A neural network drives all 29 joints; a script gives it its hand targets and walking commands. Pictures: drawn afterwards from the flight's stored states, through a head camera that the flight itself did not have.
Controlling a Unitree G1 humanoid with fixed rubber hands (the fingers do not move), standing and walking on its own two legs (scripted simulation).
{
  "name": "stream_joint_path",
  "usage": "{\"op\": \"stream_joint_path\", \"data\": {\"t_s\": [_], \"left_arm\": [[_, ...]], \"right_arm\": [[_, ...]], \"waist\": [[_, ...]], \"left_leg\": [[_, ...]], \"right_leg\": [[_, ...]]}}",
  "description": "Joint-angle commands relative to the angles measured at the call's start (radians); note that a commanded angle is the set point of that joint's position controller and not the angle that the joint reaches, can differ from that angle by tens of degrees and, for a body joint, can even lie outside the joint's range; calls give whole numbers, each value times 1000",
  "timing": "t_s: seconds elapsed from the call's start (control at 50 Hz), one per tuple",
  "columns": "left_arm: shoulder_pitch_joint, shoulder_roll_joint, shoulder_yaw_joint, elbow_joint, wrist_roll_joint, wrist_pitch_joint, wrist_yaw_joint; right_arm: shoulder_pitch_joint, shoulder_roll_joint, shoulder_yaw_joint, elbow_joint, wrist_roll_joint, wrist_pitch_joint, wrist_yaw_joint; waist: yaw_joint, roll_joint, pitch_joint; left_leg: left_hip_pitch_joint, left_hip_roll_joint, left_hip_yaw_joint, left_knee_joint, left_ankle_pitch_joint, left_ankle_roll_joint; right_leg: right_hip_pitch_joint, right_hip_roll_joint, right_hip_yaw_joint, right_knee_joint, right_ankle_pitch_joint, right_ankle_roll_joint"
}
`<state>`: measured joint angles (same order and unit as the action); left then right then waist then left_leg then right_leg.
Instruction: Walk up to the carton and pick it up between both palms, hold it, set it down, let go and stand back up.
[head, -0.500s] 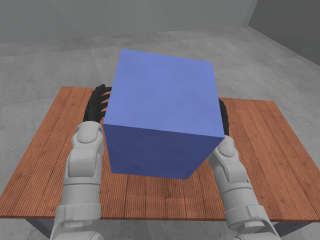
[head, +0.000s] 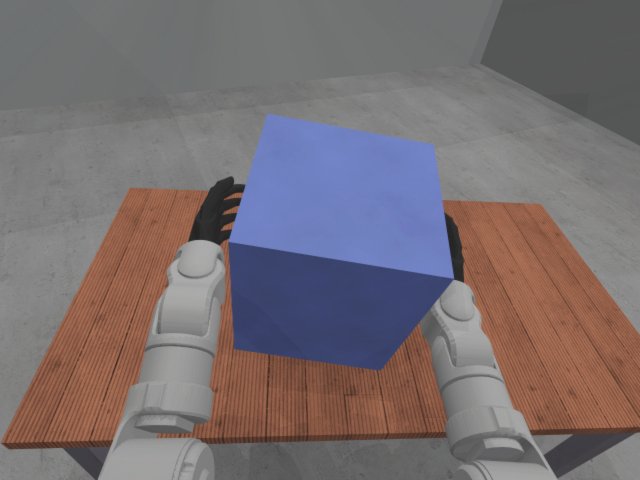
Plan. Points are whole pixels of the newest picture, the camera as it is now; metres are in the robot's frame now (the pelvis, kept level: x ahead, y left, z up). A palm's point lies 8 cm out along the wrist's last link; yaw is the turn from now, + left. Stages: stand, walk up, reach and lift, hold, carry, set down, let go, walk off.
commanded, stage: set down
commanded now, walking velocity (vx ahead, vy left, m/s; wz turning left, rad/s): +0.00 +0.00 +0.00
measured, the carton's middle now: (328, 252) +0.38 -0.05 +0.11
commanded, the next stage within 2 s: none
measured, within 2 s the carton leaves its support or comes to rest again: neither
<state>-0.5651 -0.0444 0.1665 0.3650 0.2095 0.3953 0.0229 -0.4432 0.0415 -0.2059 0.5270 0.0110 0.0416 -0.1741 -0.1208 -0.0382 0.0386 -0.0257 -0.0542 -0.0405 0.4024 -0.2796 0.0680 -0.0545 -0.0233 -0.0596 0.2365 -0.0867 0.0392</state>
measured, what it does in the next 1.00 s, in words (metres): stands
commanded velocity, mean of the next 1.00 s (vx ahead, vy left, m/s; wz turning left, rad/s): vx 0.00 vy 0.00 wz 0.00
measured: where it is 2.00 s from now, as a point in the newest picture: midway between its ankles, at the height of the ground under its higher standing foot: outside the picture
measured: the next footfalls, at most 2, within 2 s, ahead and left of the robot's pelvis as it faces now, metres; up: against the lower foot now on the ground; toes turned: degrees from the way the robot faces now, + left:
none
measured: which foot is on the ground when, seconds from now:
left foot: down 0.00-1.00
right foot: down 0.00-1.00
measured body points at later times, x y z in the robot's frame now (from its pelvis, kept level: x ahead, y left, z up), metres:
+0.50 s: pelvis +0.02 -0.02 +0.00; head +0.02 +0.02 +0.45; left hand +0.43 +0.08 +0.10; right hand +0.36 -0.22 +0.09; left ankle -0.03 +0.06 -0.75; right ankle +0.03 -0.15 -0.75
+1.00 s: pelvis +0.02 +0.00 +0.00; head +0.02 +0.03 +0.45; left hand +0.44 +0.06 +0.08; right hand +0.33 -0.23 +0.06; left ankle -0.03 +0.06 -0.75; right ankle +0.03 -0.15 -0.75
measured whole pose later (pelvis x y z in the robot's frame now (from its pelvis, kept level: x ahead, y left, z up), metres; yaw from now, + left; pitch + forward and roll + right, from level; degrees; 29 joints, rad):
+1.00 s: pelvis +0.02 +0.00 +0.00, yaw -2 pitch -1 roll -3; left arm -0.71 0.02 0.19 0.86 0.21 0.17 -0.02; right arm -0.45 0.09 -0.31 0.71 -0.07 -0.05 -0.21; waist -0.16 -0.03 0.00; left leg -0.09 -0.04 -0.02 0.41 -0.30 0.07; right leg -0.12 -0.01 -0.04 0.22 -0.08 0.04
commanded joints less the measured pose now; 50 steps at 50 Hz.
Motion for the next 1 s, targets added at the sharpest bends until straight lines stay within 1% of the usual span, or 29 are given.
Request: {"op": "stream_joint_path", "data": {"t_s": [0.0, 0.04, 0.06, 0.08, 0.1, 0.14, 0.2, 0.22, 0.3, 0.36, 0.38, 0.4, 0.46, 0.48, 0.52, 0.54, 0.56, 0.6, 0.68, 0.72, 0.74, 0.78, 0.8, 0.82, 0.86, 0.9, 0.92, 0.96, 0.98], "left_arm": [[-643, -619, -457, -41, -65, -99, -144], [-633, -601, -412, 6, -43, -92, -160], [-629, -592, -383, 21, -33, -89, -168], [-638, -583, -366, 38, -28, -90, -178], [-633, -583, -344, 55, -21, -91, -184], [-653, -572, -319, 57, -16, -95, -192], [-684, -570, -320, 25, -27, -127, -191], [-687, -575, -329, 25, -33, -136, -189], [-707, -590, -373, -34, -60, -177, -181], [-721, -588, -397, -35, -72, -202, -183], [-718, -583, -398, -31, -72, -208, -186], [-727, -584, -403, -32, -76, -214, -188], [-721, -584, -418, -20, -79, -229, -195], [-717, -589, -428, -18, -79, -233, -196], [-714, -591, -427, 14, -75, -235, -201], [-707, -587, -417, 32, -73, -235, -204], [-707, -586, -419, 41, -72, -236, -207], [-713, -581, -421, 55, -76, -241, -211], [-726, -574, -378, 128, -60, -246, -214], [-719, -570, -355, 176, -55, -245, -217], [-733, -574, -353, 186, -54, -249, -218], [-743, -574, -336, 210, -43, -259, -212], [-755, -577, -337, 223, -52, -268, -208], [-752, -565, -321, 253, -49, -276, -205], [-781, -581, -318, 272, -53, -295, -198], [-808, -572, -303, 306, -55, -316, -189], [-823, -570, -304, 315, -59, -329, -186], [-838, -571, -297, 358, -69, -357, -178], [-854, -573, -296, 364, -74, -376, -174]], "right_arm": [[-903, 393, 369, -260, -15, -152, 155], [-903, 400, 373, -225, -7, -144, 155], [-912, 408, 380, -220, 3, -141, 153], [-917, 419, 381, -210, 2, -133, 150], [-928, 431, 393, -213, 10, -130, 150], [-944, 449, 409, -227, 21, -125, 148], [-945, 478, 441, -255, 31, -135, 141], [-938, 483, 448, -267, 35, -139, 137], [-896, 510, 483, -302, 35, -155, 125], [-855, 520, 481, -310, 21, -160, 115], [-849, 529, 479, -309, 13, -158, 112], [-833, 530, 469, -294, 2, -156, 110], [-825, 537, 470, -310, -14, -163, 102], [-808, 540, 472, -308, -15, -164, 99], [-810, 537, 460, -286, -25, -161, 94], [-803, 535, 454, -276, -27, -159, 92], [-790, 529, 446, -264, -29, -160, 90], [-794, 534, 446, -257, -27, -161, 87], [-809, 530, 406, -212, -43, -153, 90], [-830, 512, 386, -190, -42, -154, 92], [-829, 509, 372, -173, -48, -156, 94], [-837, 498, 350, -148, -59, -167, 102], [-851, 495, 340, -153, -65, -174, 107], [-857, 489, 336, -144, -71, -178, 112], [-874, 491, 312, -112, -84, -190, 122], [-887, 484, 293, -86, -95, -203, 131], [-898, 484, 277, -74, -108, -212, 135], [-917, 494, 269, -72, -117, -224, 142], [-918, 499, 266, -66, -127, -231, 146]], "waist": [[-32, 81, -474], [-19, 57, -429], [-3, 51, -412], [-1, 35, -393], [14, 29, -382], [26, 37, -404], [22, 39, -458], [13, 42, -485], [-5, 61, -586], [-30, 65, -628], [-28, 65, -629], [-42, 63, -630], [-50, 54, -650], [-56, 63, -666], [-68, 65, -642], [-66, 59, -619], [-80, 66, -613], [-75, 63, -609], [-70, 76, -544], [-63, 87, -509], [-71, 93, -505], [-71, 109, -500], [-68, 106, -517], [-54, 109, -512], [-56, 131, -529], [-50, 132, -538], [-56, 135, -564], [-55, 112, -591], [-54, 104, -616]], "left_leg": [[169, 100, -2, -46, 618, -163], [111, 91, 12, -58, 574, -156], [92, 92, 17, -61, 576, -149], [51, 75, 27, -68, 530, -142], [18, 71, 31, -77, 510, -136], [-4, 63, 34, -84, 491, -125], [-26, 46, 28, -62, 538, -124], [-20, 42, 25, -53, 559, -125], [9, 36, 17, -23, 635, -132], [-4, 26, 16, -21, 619, -131], [-18, 24, 19, -25, 598, -130], [-27, 25, 17, -27, 587, -129], [-40, 25, 13, -27, 588, -128], [-31, 28, 8, -19, 622, -127], [-31, 28, 8, -18, 613, -132], [-36, 32, 5, -23, 607, -131], [-27, 37, -1, -20, 618, -133], [-24, 36, 1, -18, 622, -135], [-45, 43, 1, -37, 564, -138], [-23, 51, 0, -38, 581, -141], [-10, 54, 0, -37, 586, -145], [38, 65, -1, -25, 642, -151], [51, 67, -4, -21, 643, -157], [48, 71, -3, -20, 642, -157], [71, 77, -4, -17, 653, -160], [71, 83, -5, -16, 659, -162], [78, 84, -1, -10, 670, -165], [62, 79, 4, -11, 639, -165], [61, 82, 2, -8, 663, -160]], "right_leg": [[100, 81, -71, 12, 99, -35], [157, 77, -59, 10, 120, -33], [179, 75, -52, 17, 127, -28], [222, 73, -46, 14, 158, -29], [253, 71, -39, 19, 170, -25], [300, 65, -32, 26, 215, -20], [363, 64, -23, 53, 361, -18], [371, 63, -23, 62, 409, -18], [387, 62, -21, 82, 518, -13], [391, 58, -21, 90, 548, -8], [396, 55, -18, 93, 551, -10], [396, 53, -20, 93, 548, -12], [409, 53, -16, 101, 576, -8], [403, 52, -15, 104, 589, -5], [384, 52, -15, 97, 569, -7], [383, 53, -18, 97, 562, -7], [366, 54, -21, 94, 551, -5], [358, 59, -22, 88, 537, -3], [329, 61, -23, 76, 476, -16], [295, 65, -31, 63, 431, -18], [272, 68, -37, 58, 407, -20], [217, 75, -47, 48, 360, -20], [196, 80, -51, 38, 334, -27], [187, 82, -50, 37, 318, -27], [137, 81, -54, 33, 263, -31], [110, 81, -57, 30, 233, -32], [93, 82, -62, 30, 226, -31], [95, 82, -58, 29, 226, -31], [89, 82, -59, 38, 237, -25]]}}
